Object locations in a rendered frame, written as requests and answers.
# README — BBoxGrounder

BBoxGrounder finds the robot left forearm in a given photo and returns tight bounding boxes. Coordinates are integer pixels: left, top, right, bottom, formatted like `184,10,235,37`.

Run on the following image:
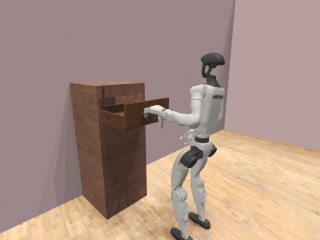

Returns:
159,108,195,126

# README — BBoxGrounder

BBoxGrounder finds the robot left hand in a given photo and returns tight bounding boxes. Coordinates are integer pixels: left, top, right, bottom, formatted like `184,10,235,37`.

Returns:
144,105,164,129

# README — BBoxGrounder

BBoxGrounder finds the handle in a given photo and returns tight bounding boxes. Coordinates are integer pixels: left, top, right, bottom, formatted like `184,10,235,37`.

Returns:
142,112,156,117

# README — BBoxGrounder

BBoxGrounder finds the left robot thigh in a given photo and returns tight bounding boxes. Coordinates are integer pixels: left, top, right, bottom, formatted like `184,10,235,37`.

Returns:
171,147,199,202

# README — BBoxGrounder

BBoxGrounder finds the robot left upper arm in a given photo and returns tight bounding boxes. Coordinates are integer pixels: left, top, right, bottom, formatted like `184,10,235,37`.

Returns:
187,84,207,129

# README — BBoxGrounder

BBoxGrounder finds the humanoid robot head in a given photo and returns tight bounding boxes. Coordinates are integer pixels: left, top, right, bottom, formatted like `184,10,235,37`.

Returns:
201,52,225,88

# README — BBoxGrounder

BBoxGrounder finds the cabinet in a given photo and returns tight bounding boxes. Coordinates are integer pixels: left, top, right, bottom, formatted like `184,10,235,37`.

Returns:
69,80,147,220

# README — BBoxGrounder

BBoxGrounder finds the robot right hand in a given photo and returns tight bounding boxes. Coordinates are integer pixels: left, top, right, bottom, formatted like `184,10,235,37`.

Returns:
180,129,196,145

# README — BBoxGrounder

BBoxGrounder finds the drawer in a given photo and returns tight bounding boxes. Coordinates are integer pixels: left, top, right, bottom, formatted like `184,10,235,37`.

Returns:
100,97,169,131

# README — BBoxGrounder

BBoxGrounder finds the robot right upper arm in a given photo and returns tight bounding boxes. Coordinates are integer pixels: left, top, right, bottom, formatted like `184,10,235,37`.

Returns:
217,88,225,123

